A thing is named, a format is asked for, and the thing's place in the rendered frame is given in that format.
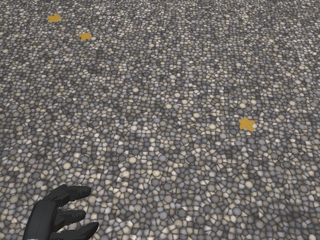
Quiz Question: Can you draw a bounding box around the left robot hand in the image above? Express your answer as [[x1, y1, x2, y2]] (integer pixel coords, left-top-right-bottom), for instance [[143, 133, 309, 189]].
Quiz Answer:
[[22, 184, 99, 240]]

